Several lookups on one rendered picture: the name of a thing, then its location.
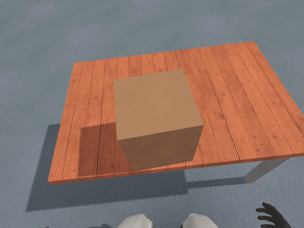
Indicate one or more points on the right robot hand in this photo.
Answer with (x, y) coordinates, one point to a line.
(276, 217)

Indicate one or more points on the left robot thigh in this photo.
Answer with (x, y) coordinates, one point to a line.
(136, 221)

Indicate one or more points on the table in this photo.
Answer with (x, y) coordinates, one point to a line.
(247, 112)

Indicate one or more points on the robot thigh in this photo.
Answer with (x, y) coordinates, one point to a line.
(198, 221)
(136, 221)

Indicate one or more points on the right robot thigh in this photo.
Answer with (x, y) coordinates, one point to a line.
(198, 221)

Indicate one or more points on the carton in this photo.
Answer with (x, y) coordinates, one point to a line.
(157, 119)

